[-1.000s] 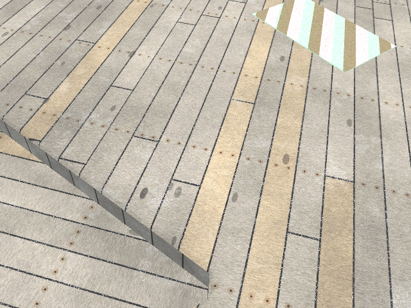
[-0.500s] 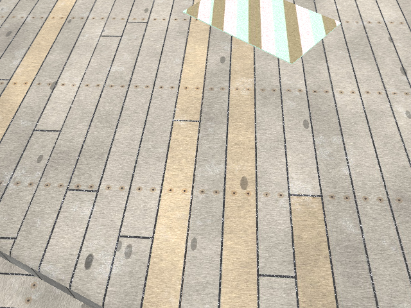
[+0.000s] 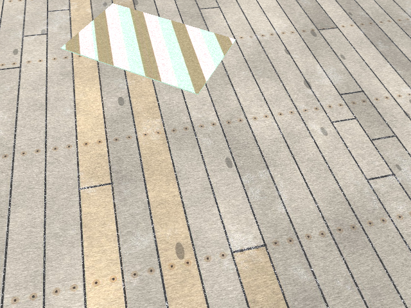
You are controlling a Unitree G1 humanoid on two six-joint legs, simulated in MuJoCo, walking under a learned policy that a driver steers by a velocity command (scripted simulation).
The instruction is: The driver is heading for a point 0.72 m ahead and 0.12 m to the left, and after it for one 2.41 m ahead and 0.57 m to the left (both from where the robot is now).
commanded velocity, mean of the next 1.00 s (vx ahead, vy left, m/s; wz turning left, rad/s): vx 0.50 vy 0.00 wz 0.15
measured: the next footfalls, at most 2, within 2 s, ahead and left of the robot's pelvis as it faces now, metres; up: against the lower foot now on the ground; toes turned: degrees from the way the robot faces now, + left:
right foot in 0.42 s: +0.35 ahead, -0.14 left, +0.00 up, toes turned -7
left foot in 0.96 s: +0.61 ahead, +0.03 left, +0.00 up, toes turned +18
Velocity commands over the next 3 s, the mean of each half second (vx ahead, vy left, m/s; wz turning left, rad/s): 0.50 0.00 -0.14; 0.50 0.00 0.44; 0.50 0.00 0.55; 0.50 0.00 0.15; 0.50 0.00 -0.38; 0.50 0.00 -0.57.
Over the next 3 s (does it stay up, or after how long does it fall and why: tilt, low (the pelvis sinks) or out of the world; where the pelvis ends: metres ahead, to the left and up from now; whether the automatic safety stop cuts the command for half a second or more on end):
stays up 1.45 0.35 0.00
